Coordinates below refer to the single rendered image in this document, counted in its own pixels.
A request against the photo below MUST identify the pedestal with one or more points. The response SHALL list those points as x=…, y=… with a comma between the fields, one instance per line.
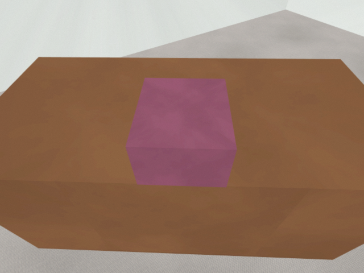
x=296, y=187

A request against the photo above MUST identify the carton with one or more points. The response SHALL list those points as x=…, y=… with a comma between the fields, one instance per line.
x=182, y=133

